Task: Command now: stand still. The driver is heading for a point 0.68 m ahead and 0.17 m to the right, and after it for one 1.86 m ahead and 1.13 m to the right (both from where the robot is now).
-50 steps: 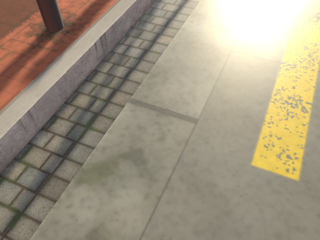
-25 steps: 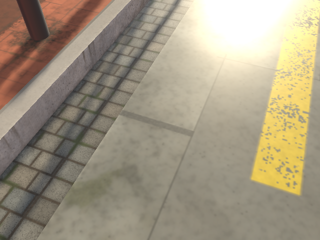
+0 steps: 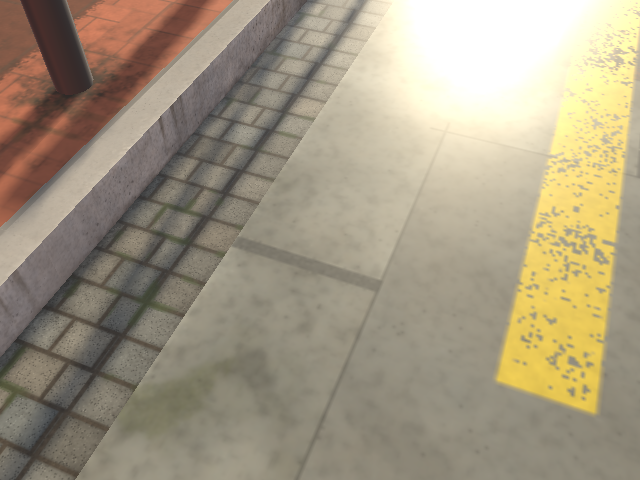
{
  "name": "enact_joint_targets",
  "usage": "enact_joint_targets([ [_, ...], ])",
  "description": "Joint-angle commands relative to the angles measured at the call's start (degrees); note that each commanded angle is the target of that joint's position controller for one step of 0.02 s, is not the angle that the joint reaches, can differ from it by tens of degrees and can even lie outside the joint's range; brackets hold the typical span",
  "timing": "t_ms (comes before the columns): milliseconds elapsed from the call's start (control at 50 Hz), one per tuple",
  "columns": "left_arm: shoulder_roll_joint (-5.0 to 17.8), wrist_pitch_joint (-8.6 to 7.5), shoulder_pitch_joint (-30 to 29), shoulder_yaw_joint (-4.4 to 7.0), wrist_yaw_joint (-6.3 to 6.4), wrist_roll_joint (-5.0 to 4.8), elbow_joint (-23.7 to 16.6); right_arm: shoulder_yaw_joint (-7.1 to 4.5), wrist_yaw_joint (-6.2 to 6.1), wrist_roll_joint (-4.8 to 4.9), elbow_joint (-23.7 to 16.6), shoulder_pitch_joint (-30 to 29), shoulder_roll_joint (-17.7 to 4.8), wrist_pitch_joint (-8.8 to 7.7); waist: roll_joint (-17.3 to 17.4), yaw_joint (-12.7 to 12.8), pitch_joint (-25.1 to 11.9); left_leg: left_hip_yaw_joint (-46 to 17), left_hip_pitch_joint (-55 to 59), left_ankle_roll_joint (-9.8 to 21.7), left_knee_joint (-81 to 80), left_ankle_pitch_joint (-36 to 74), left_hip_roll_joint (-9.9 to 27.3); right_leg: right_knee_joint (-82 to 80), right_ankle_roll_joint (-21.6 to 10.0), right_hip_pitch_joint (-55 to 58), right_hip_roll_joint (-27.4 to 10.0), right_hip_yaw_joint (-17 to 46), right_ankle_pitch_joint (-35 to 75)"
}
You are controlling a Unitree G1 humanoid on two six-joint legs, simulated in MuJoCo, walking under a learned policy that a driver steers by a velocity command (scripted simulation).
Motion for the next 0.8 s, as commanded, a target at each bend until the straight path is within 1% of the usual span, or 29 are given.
enact_joint_targets([
  [20,6.33,-0.26,3.16,1.12,0.16,0.04,-0.89,-0.97,-0.31,-0.01,-0.84,0.21,-6.08,-0.22,-0.73,-0.06,-1.86,-1.41,6.94,2.19,-1.39,13.66,1.24,-5.81,-0.65,-5.91,-3.21,2.84,16.1],
  [60,6.21,-0.26,3.37,1.1,0.19,0.06,-0.7,-0.95,-0.37,-0.02,-0.3,0.1,-6.05,-0.16,-0.8,-0.13,-1.58,-1.4,6.89,2.11,-1.59,13.06,1.24,-6.13,-0.64,-6.08,-3.14,2.8,15.25],
  [80,5.9,-0.2,4.62,1.08,0.26,0.02,-0.01,-0.78,-0.36,-0.06,0.47,0.96,-5.36,-0.08,-1.28,-0.09,-2.75,-0.29,7.26,2.03,-1.23,7.57,0.31,-7.13,-0.97,-5.57,-2.89,2.73,8.83],
  [100,6.9,-0.03,5.17,1.47,0.4,-0.33,0.24,-0.82,-0.34,0.12,0.76,0.83,-5.23,0.0,-2.57,0.14,-1.62,1.7,5.44,1.94,0.89,-1.26,-1.5,-8.63,-2.18,-6.16,-3.25,3.98,-0.95],
  [120,8.92,0.11,5.09,2.17,0.6,-0.71,-0.12,-0.94,-0.28,0.29,0.57,-0.07,-5.29,-0.12,-4.93,0.65,0.62,3.91,1.24,1.85,4.54,-10.03,-3.38,-11.07,-4.37,-6.86,-5.19,7.48,-13.02],
  [140,10.79,0.01,5.67,2.83,0.77,-1.01,-0.58,-1.01,-0.07,0.28,-0.49,-2.41,-5.49,-0.63,-7.43,1.67,3.82,5.02,-5.19,1.98,9.09,-13.69,-3.91,-14.87,-7.1,-6.81,-9.62,13.67,-23.06],
  [160,12.8,-0.42,5.93,3.63,0.94,-1.28,-0.9,-0.93,0.35,0.48,-1.89,-4.75,-5.37,-1.53,-9.84,2.36,6.81,4.17,-10.5,2.79,14.37,-13.2,-2.28,-18.45,-10.26,-6.69,-15.4,20.85,-27.53],
  [180,13.0,-1.14,6.65,3.98,1.11,-1.24,-0.87,-0.86,0.84,0.87,-2.9,-6.45,-5.0,-2.51,-10.2,2.8,9.13,2.14,-15.44,3.58,18.84,-13.65,0.19,-20.32,-12.55,-5.65,-19.25,25.35,-26.22],
  [200,11.85,-1.93,7.56,3.93,1.11,-0.88,-0.77,-0.99,1.33,1.29,-3.47,-7.31,-5.13,-3.37,-9.49,3.05,10.24,0.38,-20.92,4.15,22.6,-16.34,2.1,-20.54,-13.62,-2.06,-21.08,26.95,-21.62],
  [220,10.74,-2.53,7.94,3.86,0.99,-0.93,-0.84,-1.1,1.83,1.64,-3.69,-7.22,-5.21,-4.16,-8.27,2.75,10.18,-0.63,-24.72,4.7,23.17,-17.44,3.64,-19.65,-13.44,2.01,-21.24,26.04,-16.83],
  [260,10.18,-2.91,7.27,4.04,0.67,-1.71,-1.5,-1.1,2.72,1.95,-3.89,-7.19,-4.87,-5.55,-6.26,2.25,8.26,0.35,-22.1,5.13,15.48,-15.45,4.3,-17.75,-10.98,4.71,-18.38,19.86,-8.71],
  [280,10.66,-2.83,6.62,4.22,0.45,-1.86,-1.79,-1.09,3.03,1.9,-3.56,-6.52,-4.39,-5.92,-6.16,1.61,6.74,2.44,-16.29,4.84,11.24,-12.75,3.0,-16.68,-9.96,2.59,-16.23,16.21,-5.53],
  [300,11.3,-2.58,5.36,4.39,0.22,-2.02,-2.13,-1.17,3.27,1.9,-2.3,-3.44,-3.86,-6.04,-6.18,-0.31,4.98,5.1,-7.46,4.42,6.56,-7.28,1.0,-14.91,-8.96,-1.96,-14.02,12.5,-3.38],
  [320,11.55,-2.35,4.82,4.45,0.03,-2.02,-2.41,-1.62,3.32,1.89,-0.07,1.71,-4.14,-5.89,-6.02,-2.49,2.99,7.49,2.57,3.7,3.62,-1.17,-1.69,-12.12,-8.16,-7.22,-12.14,9.96,-1.45],
  [340,11.43,-2.44,4.67,4.29,-0.02,-1.79,-2.77,-2.55,3.07,1.79,2.09,7.61,-5.6,-5.51,-5.29,-4.94,0.47,8.15,11.3,3.55,3.02,-0.25,-3.85,-7.48,-7.13,-11.17,-10.22,8.02,4.39],
  [360,9.58,-2.81,3.24,3.65,-0.11,-1.62,-3.37,-3.64,2.7,1.81,3.44,14.02,-8.13,-5.39,-0.79,-8.29,-2.14,1.71,19.0,5.35,-0.14,-2.16,0.2,4.69,-4.5,-15.53,-6.92,3.5,10.1],
  [380,4.68,-3.6,2.64,2.28,-0.17,-0.8,-6.18,-5.05,2.27,1.54,4.17,21.46,-14.97,-5.41,16.02,-9.4,-6.37,-23.97,27.71,13.11,-9.91,-10.33,15.46,26.95,0.43,-27.89,0.27,-3.24,-0.38],
  [400,4.88,-4.51,1.02,2.54,0.1,-1.91,-7.56,-3.74,3.09,0.4,4.6,22.01,-12.69,-6.42,14.83,-8.75,-8.1,-41.51,26.67,18.29,-17.42,-17.63,21.44,40.29,0.28,-33.59,2.39,5.04,-13.57],
  [420,6.82,-5.26,0.51,3.07,-0.21,-3.7,-8.0,-2.72,3.28,0.43,2.9,15.7,-10.54,-7.35,9.49,-5.74,-2.12,-36.74,22.78,17.4,-17.29,-21.25,21.63,45.79,-1.64,-39.19,-1.58,7.92,-10.39],
  [440,7.72,-5.7,0.23,3.28,-0.57,-3.89,-7.85,-1.81,3.57,0.55,1.15,10.97,-7.66,-7.81,6.82,-4.03,0.85,-29.16,18.91,15.05,-17.61,-19.47,18.77,45.67,-3.06,-39.55,-4.54,7.08,-4.35],
  [460,7.9,-5.89,0.23,3.7,-0.52,-3.16,-7.43,-1.17,3.9,0.38,0.07,8.0,-6.48,-7.97,4.78,-2.62,2.63,-23.17,15.59,13.36,-18.45,-13.69,16.54,42.86,-3.48,-38.62,-6.54,6.18,0.85],
  [480,8.23,-5.57,0.69,4.21,-0.53,-2.56,-7.03,-0.73,3.9,0.11,-0.35,6.86,-5.34,-7.96,4.66,-1.54,3.06,-16.96,13.1,11.49,-19.05,-6.95,14.35,39.54,-3.48,-35.72,-8.03,6.13,4.28],
  [500,7.69,-5.01,1.58,4.38,-0.86,-2.43,-6.51,-0.44,3.71,-0.2,-0.19,7.44,-4.54,-7.69,5.53,-1.07,2.65,-12.04,11.79,10.2,-19.35,-1.89,12.47,37.62,-3.23,-33.13,-8.48,5.59,6.47],
  [560,5.32,-3.66,-0.85,4.27,-1.42,-2.31,-7.17,-0.54,2.5,-0.95,0.98,11.8,-5.92,-7.48,3.68,-1.69,2.87,-4.41,12.0,10.45,-20.13,10.74,11.32,33.82,-1.54,-34.72,-7.72,5.17,11.33],
  [620,3.97,-3.62,-6.64,3.83,-1.61,-2.21,-10.11,-0.6,1.48,-1.32,0.1,11.44,-6.91,-7.27,2.69,-2.2,4.22,0.72,10.99,10.3,-21.57,14.37,10.96,23.09,-0.75,-35.97,-6.09,5.84,18.01],
  [680,2.91,-3.73,-13.03,3.02,-2.49,-1.75,-12.81,-0.7,0.83,-0.79,-0.41,12.74,-7.61,-7.29,2.49,-3.79,5.29,5.3,10.42,9.72,-23.43,15.72,11.09,14.2,-0.97,-32.79,-5.39,1.45,23.72],
  [740,2.4,-3.79,-17.36,2.53,-3.78,-1.81,-15.4,-0.91,0.74,-0.2,0.2,15.97,-7.65,-6.58,1.48,-4.6,6.41,8.15,16.49,9.37,-20.89,21.12,12.84,9.42,-2.64,-33.97,-4.67,-0.5,22.47],
  [760,2.57,-3.84,-18.06,2.55,-4.25,-1.85,-16.25,-1.08,0.71,-0.09,0.09,16.14,-8.03,-6.15,1.75,-4.21,6.22,8.95,18.85,9.1,-19.05,25.33,13.56,8.4,-3.44,-33.96,-4.21,-1.21,20.7],
  [800,4.17,-3.86,-16.89,3.29,-5.05,-1.87,-17.33,-1.59,0.37,-0.08,-1.12,14.62,-9.71,-5.31,3.79,-1.84,3.32,10.79,22.25,8.18,-12.38,44.5,14.43,8.01,-5.48,-29.39,-1.49,-4.15,15.77],
])
Next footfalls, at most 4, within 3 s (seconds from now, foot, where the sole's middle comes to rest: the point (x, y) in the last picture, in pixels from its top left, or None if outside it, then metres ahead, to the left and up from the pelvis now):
0.36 left None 0.13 0.15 -0.77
0.88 right None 0.47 -0.08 -0.77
1.36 left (329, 358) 0.79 0.02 -0.77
1.82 right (463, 358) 0.80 -0.29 -0.77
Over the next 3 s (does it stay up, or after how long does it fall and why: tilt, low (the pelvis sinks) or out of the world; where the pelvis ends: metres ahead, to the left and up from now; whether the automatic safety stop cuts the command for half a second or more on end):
stays up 0.98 -0.33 -0.01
